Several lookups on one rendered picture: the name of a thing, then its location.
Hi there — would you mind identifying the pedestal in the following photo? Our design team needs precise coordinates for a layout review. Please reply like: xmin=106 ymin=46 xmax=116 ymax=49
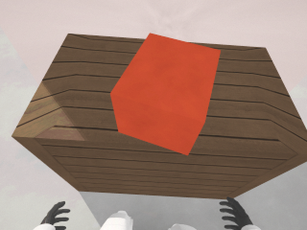
xmin=12 ymin=34 xmax=307 ymax=200

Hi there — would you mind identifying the robot right hand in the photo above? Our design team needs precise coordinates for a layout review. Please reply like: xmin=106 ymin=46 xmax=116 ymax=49
xmin=219 ymin=196 xmax=253 ymax=230

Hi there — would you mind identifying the carton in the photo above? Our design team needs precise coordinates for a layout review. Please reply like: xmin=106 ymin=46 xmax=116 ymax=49
xmin=110 ymin=33 xmax=221 ymax=155

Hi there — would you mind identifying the robot left hand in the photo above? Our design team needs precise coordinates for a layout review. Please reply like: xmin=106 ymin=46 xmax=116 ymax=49
xmin=40 ymin=201 xmax=71 ymax=230

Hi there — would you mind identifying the robot left thigh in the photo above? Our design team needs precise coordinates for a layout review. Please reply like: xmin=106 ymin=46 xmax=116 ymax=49
xmin=100 ymin=213 xmax=133 ymax=230

